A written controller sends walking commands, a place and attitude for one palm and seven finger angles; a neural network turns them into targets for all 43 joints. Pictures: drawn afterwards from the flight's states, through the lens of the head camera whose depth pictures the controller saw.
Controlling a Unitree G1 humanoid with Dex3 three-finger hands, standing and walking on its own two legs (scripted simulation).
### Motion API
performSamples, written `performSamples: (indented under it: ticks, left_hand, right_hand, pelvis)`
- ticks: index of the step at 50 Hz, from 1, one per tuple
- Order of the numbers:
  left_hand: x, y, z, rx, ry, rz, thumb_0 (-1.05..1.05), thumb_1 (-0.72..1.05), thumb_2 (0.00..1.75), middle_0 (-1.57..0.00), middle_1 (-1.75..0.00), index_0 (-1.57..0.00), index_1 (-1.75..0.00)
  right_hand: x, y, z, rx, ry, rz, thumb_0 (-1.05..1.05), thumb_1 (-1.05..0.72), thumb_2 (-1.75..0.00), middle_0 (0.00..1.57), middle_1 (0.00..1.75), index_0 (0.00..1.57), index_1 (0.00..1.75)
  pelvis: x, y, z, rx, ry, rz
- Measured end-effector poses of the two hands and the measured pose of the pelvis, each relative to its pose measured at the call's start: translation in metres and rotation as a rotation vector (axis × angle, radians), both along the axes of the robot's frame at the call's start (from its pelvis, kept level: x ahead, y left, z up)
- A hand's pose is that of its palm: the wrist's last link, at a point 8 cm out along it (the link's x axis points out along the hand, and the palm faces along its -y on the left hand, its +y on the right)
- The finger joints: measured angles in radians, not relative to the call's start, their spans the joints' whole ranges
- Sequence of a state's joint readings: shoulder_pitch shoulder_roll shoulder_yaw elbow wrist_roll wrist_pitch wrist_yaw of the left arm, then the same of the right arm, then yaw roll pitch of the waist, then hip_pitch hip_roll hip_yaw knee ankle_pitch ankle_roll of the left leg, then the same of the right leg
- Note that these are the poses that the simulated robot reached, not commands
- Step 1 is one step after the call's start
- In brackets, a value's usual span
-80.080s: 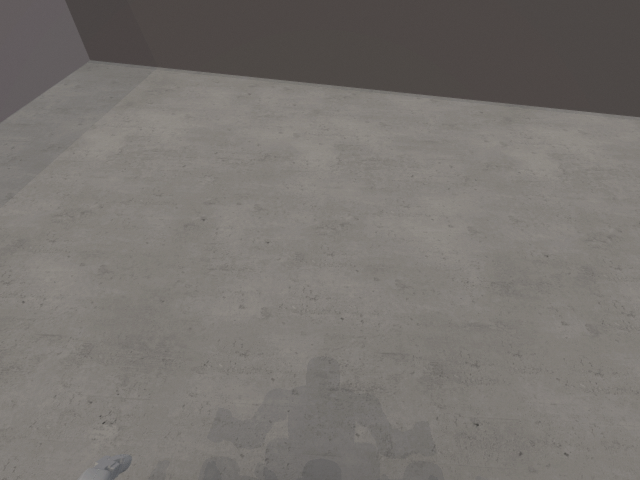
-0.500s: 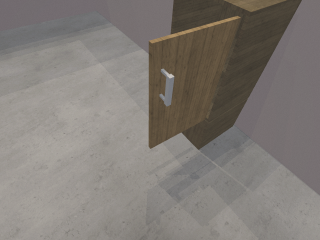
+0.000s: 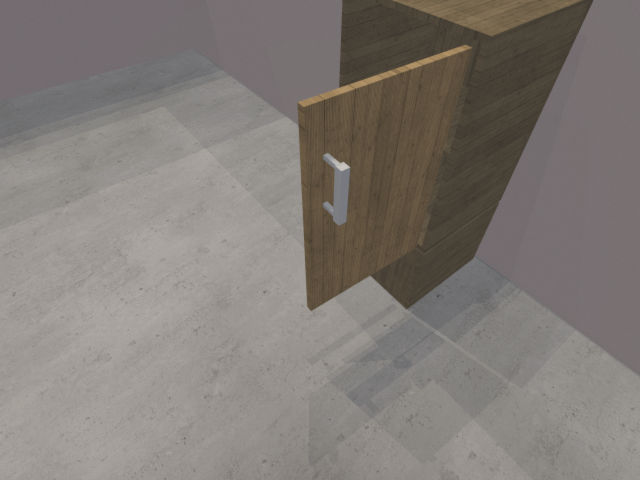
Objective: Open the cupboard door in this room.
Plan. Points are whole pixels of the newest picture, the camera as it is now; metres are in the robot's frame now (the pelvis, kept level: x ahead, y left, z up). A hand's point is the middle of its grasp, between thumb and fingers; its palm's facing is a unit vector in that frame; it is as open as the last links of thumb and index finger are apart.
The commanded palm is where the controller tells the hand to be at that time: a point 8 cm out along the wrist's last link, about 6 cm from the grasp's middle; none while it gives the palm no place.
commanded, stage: let the arm hang, fingers relaxed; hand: left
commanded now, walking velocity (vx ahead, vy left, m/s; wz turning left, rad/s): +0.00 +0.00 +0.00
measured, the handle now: (334, 189) +0.60 +0.01 +0.00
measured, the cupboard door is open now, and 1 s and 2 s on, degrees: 87 87 87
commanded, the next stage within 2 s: look to check the result in 0.26 s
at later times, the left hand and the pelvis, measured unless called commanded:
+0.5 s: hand out of the picture +0.00 +0.16 -0.18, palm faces +0.03 -0.99 -0.17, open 7.4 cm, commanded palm none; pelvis +0.01 +0.00 +0.00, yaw +0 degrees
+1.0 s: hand out of the picture +0.02 +0.16 -0.18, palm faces +0.02 -0.99 -0.17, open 7.4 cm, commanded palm none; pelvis +0.03 +0.00 +0.00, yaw +0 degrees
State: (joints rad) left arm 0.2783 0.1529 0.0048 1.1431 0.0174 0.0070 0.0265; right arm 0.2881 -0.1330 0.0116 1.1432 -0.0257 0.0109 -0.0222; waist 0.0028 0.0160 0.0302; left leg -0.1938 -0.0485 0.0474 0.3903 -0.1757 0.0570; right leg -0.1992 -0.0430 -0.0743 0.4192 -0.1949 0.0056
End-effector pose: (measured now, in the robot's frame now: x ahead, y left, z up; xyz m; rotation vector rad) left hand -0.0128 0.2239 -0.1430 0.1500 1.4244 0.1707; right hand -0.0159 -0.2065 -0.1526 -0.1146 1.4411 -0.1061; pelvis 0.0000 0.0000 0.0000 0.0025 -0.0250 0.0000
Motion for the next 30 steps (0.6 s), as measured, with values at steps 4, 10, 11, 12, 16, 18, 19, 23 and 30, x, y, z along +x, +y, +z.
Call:
performSamples:
  ticks: [4,10,11,12,16,18,19,23,30]
  left_hand:
    - [0.017,-0.008,-0.001,-0.015,-0.036,-0.013,0.01,0.91,0.90,-0.20,-0.30,-0.20,-0.30]
    - [0.023,-0.009,-0.002,-0.015,-0.036,-0.016,0.01,0.93,0.90,-0.20,-0.30,-0.20,-0.30]
    - [0.022,-0.009,-0.002,-0.016,-0.034,-0.015,0.01,0.93,0.90,-0.20,-0.30,-0.20,-0.30]
    - [0.022,-0.010,-0.002,-0.018,-0.032,-0.014,0.01,0.93,0.90,-0.20,-0.30,-0.20,-0.30]
    - [0.019,-0.013,-0.003,-0.024,-0.016,-0.010,0.01,0.92,0.90,-0.20,-0.30,-0.20,-0.30]
    - [0.016,-0.014,-0.003,-0.027,-0.007,-0.006,0.01,0.92,0.90,-0.20,-0.30,-0.20,-0.30]
    - [0.015,-0.015,-0.003,-0.029,-0.002,-0.005,0.01,0.92,0.90,-0.20,-0.30,-0.20,-0.30]
    - [0.011,-0.017,-0.004,-0.036,0.013,0.002,0.01,0.91,0.90,-0.20,-0.30,-0.20,-0.30]
    - [0.008,-0.020,-0.005,-0.043,0.030,0.006,0.01,0.91,0.90,-0.20,-0.30,-0.20,-0.30]
  right_hand:
    - [0.000,0.005,0.000,0.009,-0.001,-0.010,0.00,-0.91,-0.90,0.20,0.30,0.20,0.29]
    - [0.001,0.004,0.001,0.004,0.000,-0.027,0.00,-0.91,-0.90,0.20,0.30,0.20,0.29]
    - [0.001,0.004,0.001,0.002,0.002,-0.028,0.00,-0.91,-0.90,0.20,0.30,0.20,0.29]
    - [0.002,0.003,0.001,0.000,0.003,-0.029,0.00,-0.91,-0.90,0.20,0.30,0.20,0.29]
    - [0.003,0.000,0.002,-0.007,0.007,-0.028,0.00,-0.91,-0.90,0.20,0.30,0.20,0.29]
    - [0.004,-0.001,0.002,-0.010,0.010,-0.027,0.00,-0.91,-0.90,0.20,0.30,0.20,0.29]
    - [0.005,-0.002,0.002,-0.012,0.011,-0.026,0.00,-0.91,-0.90,0.20,0.30,0.20,0.29]
    - [0.009,-0.004,0.003,-0.018,0.011,-0.021,0.00,-0.91,-0.90,0.20,0.30,0.20,0.29]
    - [0.017,-0.006,0.004,-0.023,0.004,-0.015,0.00,-0.91,-0.90,0.20,0.30,0.20,0.29]
  pelvis:
    - [0.003,0.000,0.000,0.002,-0.001,-0.004]
    - [0.007,-0.001,0.000,0.002,-0.003,-0.009]
    - [0.008,-0.001,0.000,0.002,-0.003,-0.009]
    - [0.008,-0.002,0.001,0.002,-0.003,-0.010]
    - [0.010,-0.002,0.001,0.001,-0.003,-0.010]
    - [0.011,-0.002,0.001,0.001,-0.002,-0.010]
    - [0.012,-0.002,0.001,0.001,-0.002,-0.010]
    - [0.014,-0.003,0.001,0.000,-0.002,-0.009]
    - [0.017,-0.004,0.001,-0.001,-0.001,-0.008]
